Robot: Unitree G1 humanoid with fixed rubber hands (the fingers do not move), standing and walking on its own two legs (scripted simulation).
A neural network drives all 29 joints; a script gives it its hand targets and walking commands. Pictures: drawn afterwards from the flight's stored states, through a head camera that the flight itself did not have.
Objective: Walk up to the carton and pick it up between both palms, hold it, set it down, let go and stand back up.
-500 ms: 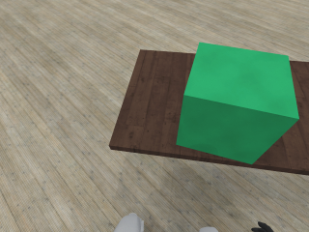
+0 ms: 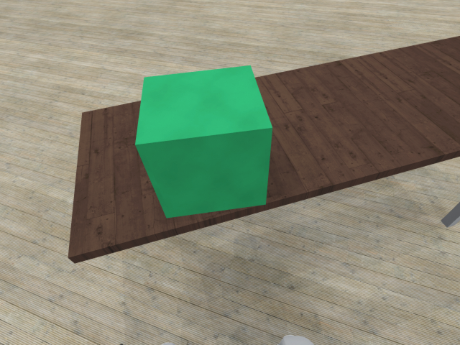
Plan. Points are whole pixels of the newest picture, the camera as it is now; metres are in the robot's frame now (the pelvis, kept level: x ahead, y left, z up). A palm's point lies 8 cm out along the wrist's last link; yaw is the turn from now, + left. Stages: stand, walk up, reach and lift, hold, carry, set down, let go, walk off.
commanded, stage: walk up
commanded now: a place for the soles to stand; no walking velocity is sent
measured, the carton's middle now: (207, 143) +0.52 +0.05 +0.06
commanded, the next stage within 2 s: none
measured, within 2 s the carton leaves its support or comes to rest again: neither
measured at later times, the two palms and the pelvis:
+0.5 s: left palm out of the picture +0.10 +0.22 -0.09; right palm out of the picture +0.06 -0.24 -0.10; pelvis +0.04 -0.01 +0.04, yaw +1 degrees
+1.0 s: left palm out of the picture +0.07 +0.23 -0.10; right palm out of the picture +0.08 -0.24 -0.10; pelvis +0.06 -0.01 +0.04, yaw +5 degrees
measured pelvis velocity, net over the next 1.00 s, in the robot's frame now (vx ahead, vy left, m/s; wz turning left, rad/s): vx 0.06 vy -0.01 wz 0.08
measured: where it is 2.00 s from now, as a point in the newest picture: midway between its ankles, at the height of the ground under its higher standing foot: outside the picture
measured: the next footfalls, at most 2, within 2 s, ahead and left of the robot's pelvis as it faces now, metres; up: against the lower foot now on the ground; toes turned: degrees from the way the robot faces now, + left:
left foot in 0.30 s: +0.12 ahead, +0.11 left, +0.00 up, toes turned +4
